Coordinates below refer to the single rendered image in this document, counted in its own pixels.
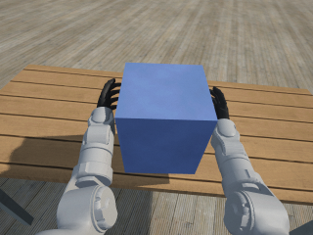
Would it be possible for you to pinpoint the right robot upper arm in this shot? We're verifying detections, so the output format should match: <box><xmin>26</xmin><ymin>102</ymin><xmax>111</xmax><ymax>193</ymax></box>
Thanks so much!
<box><xmin>223</xmin><ymin>190</ymin><xmax>290</xmax><ymax>235</ymax></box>

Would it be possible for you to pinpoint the robot left forearm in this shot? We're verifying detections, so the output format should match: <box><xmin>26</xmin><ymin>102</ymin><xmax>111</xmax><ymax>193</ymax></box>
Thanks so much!
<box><xmin>56</xmin><ymin>107</ymin><xmax>115</xmax><ymax>226</ymax></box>

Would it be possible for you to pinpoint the robot right forearm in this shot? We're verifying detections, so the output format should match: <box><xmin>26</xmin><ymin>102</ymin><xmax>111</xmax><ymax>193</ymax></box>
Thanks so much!
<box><xmin>210</xmin><ymin>118</ymin><xmax>290</xmax><ymax>230</ymax></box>

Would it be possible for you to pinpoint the carton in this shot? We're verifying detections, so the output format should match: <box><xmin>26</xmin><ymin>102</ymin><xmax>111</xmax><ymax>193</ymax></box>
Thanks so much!
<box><xmin>114</xmin><ymin>62</ymin><xmax>218</xmax><ymax>174</ymax></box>

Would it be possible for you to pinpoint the left robot hand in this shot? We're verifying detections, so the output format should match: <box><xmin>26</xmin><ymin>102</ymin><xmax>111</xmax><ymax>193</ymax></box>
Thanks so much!
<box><xmin>97</xmin><ymin>78</ymin><xmax>121</xmax><ymax>111</ymax></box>

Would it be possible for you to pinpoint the table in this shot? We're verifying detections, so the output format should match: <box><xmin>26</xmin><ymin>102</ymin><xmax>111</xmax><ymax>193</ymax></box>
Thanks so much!
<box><xmin>0</xmin><ymin>64</ymin><xmax>313</xmax><ymax>235</ymax></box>

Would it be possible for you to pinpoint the right robot hand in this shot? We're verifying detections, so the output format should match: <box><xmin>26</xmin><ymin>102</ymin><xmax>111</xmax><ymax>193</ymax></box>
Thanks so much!
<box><xmin>209</xmin><ymin>86</ymin><xmax>230</xmax><ymax>119</ymax></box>

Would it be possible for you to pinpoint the left robot upper arm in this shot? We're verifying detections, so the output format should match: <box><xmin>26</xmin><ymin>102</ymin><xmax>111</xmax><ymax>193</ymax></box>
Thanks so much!
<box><xmin>34</xmin><ymin>184</ymin><xmax>118</xmax><ymax>235</ymax></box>

